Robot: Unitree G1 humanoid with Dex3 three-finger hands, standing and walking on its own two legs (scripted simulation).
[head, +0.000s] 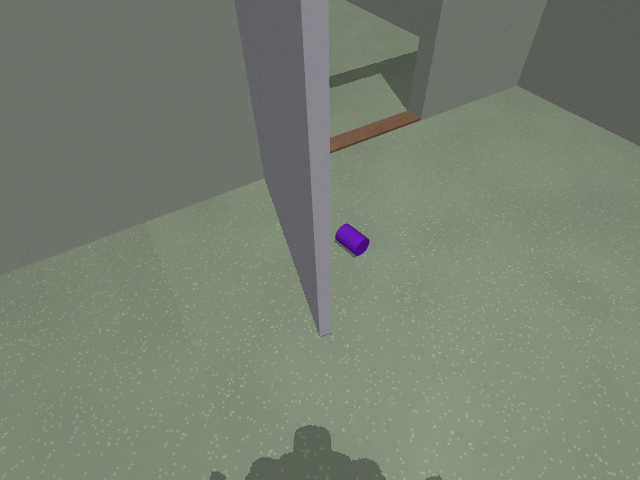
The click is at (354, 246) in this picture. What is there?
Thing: lying can
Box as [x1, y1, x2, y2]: [335, 224, 369, 255]
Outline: 344,224 338,229 335,238 356,255 358,255 363,252 368,245 369,241 366,237 350,225
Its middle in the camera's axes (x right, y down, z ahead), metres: +0.13 +0.00 +1.63
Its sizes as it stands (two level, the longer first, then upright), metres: 0.118 0.086 0.086
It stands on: the floor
